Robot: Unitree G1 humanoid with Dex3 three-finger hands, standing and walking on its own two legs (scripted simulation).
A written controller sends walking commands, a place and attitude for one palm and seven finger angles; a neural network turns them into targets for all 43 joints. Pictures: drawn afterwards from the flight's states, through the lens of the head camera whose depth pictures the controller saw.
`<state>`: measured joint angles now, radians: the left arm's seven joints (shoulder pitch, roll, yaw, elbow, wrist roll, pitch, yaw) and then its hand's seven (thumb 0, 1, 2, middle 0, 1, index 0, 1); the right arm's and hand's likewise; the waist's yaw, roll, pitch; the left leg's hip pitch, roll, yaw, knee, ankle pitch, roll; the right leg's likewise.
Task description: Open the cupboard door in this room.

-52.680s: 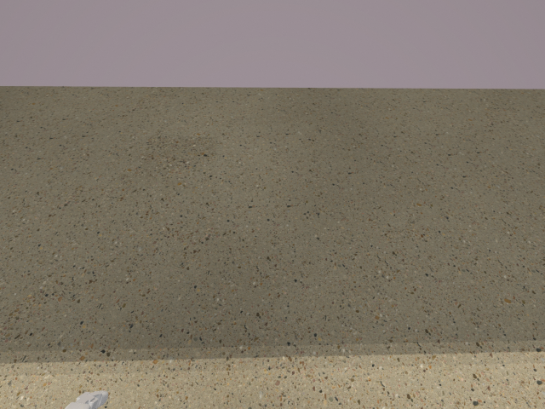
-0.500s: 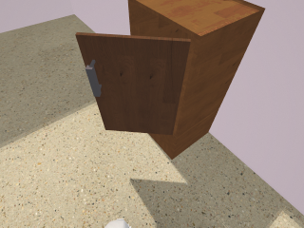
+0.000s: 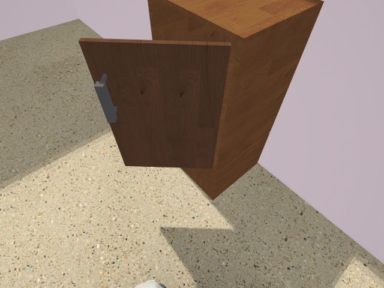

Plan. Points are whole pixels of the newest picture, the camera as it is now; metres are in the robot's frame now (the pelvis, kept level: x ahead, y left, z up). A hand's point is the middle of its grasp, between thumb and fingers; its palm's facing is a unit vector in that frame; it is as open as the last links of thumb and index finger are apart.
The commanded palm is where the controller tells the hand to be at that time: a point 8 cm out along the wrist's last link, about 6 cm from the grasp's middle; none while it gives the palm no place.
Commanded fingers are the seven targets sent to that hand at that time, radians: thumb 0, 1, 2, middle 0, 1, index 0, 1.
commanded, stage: come to a stop and stand still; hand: left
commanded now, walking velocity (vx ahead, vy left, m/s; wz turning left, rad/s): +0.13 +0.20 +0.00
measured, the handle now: (108, 98) +0.63 +0.30 +0.00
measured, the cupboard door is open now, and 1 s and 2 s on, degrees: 48 48 48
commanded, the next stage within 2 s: look again from close up in 0.38 s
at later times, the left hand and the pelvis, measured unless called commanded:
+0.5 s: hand out of the picture +0.05 +0.19 -0.17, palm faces +0.00 -0.97 -0.23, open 7.4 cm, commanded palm none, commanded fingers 0.00 0.90 0.90 -0.20 -0.30 -0.20 -0.30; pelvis +0.01 +0.00 +0.01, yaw +1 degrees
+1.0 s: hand out of the picture +0.03 +0.26 -0.14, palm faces +0.01 -0.95 -0.31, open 7.4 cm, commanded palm none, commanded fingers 0.00 0.90 0.90 -0.20 -0.30 -0.20 -0.30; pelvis -0.02 +0.02 +0.01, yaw +0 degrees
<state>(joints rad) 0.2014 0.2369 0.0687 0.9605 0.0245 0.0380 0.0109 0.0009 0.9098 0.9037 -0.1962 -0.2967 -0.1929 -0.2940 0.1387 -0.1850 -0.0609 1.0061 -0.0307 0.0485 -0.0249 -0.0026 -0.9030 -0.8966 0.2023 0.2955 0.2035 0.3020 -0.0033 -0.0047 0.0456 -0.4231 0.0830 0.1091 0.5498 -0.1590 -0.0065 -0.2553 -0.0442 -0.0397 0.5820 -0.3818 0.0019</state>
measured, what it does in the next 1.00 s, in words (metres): steps on the spot: left foot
